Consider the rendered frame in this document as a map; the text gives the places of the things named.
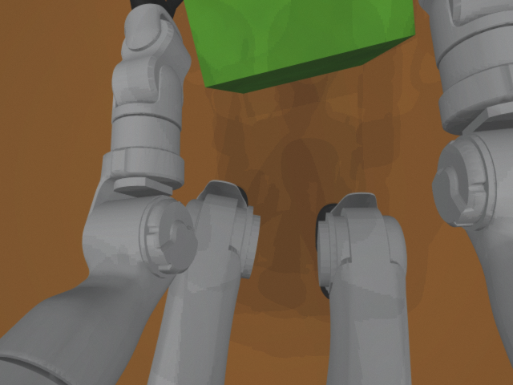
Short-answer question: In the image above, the right robot forearm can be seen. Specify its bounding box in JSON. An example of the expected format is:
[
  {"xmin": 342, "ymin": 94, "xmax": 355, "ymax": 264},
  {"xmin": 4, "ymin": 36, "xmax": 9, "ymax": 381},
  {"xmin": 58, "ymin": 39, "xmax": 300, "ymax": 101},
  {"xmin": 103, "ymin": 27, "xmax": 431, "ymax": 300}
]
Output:
[{"xmin": 418, "ymin": 0, "xmax": 513, "ymax": 136}]

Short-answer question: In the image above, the left robot forearm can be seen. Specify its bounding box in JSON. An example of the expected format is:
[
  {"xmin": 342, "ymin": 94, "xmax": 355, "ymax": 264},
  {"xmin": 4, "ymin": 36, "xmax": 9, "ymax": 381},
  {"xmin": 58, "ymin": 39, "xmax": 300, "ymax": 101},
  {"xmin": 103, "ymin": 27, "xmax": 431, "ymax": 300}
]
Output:
[{"xmin": 82, "ymin": 4, "xmax": 192, "ymax": 245}]

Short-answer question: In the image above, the carton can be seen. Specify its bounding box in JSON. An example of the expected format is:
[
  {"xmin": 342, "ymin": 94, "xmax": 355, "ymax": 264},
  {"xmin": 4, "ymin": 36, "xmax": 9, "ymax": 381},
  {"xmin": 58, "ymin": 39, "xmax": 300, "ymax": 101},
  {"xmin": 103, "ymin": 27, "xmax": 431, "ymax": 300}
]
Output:
[{"xmin": 184, "ymin": 0, "xmax": 415, "ymax": 94}]

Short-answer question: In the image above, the right robot upper arm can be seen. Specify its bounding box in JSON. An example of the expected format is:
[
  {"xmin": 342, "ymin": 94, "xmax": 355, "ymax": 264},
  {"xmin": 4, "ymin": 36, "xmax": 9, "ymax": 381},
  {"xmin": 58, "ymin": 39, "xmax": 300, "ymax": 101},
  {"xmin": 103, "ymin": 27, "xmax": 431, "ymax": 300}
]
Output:
[{"xmin": 432, "ymin": 128, "xmax": 513, "ymax": 368}]

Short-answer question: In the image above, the right robot shin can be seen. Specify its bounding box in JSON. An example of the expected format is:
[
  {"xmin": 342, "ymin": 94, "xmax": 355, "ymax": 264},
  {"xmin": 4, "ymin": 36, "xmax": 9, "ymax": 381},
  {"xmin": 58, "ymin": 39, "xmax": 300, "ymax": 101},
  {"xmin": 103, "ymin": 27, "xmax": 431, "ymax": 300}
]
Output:
[{"xmin": 326, "ymin": 192, "xmax": 407, "ymax": 290}]

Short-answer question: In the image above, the robot left hand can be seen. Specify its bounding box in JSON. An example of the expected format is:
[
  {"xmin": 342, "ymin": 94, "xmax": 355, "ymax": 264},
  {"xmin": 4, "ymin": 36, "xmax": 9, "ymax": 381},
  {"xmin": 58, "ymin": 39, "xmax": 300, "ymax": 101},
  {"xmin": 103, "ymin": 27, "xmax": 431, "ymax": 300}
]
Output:
[{"xmin": 130, "ymin": 0, "xmax": 183, "ymax": 19}]

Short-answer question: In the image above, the left robot foot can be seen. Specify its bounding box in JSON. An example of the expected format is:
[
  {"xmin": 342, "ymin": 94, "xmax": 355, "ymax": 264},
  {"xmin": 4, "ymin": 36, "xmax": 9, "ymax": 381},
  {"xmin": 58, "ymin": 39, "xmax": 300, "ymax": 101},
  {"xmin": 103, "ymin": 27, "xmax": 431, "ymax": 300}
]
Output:
[{"xmin": 237, "ymin": 186, "xmax": 248, "ymax": 207}]

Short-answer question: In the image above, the left robot upper arm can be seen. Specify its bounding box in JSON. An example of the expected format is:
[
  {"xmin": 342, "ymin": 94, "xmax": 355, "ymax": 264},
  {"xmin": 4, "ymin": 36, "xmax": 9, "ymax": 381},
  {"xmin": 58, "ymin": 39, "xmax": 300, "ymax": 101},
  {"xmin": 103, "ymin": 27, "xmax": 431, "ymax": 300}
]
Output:
[{"xmin": 0, "ymin": 195, "xmax": 198, "ymax": 385}]

